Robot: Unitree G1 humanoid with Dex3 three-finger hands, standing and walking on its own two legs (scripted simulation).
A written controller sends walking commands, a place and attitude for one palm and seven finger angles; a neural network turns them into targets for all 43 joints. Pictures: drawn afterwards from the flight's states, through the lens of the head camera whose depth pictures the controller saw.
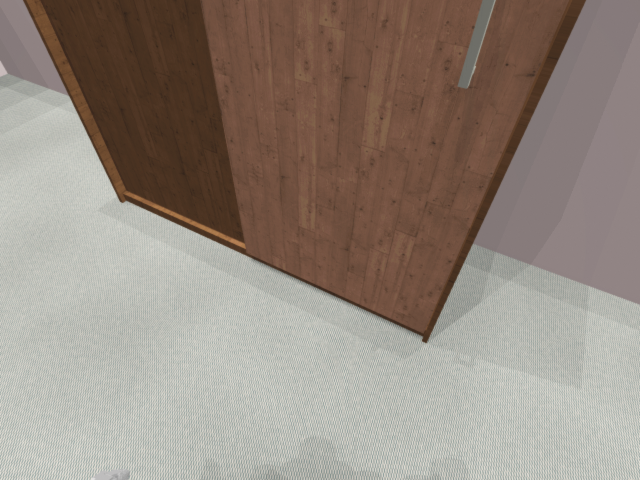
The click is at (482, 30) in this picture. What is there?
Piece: wardrobe's sliding door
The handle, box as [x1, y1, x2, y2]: [457, 0, 495, 88]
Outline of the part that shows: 495,0 482,0 457,86 466,88 469,83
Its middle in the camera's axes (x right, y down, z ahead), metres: +0.27 -0.36 +0.62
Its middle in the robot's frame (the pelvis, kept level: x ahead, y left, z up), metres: +0.75 -0.22 +0.27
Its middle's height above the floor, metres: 1.04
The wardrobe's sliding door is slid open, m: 0.00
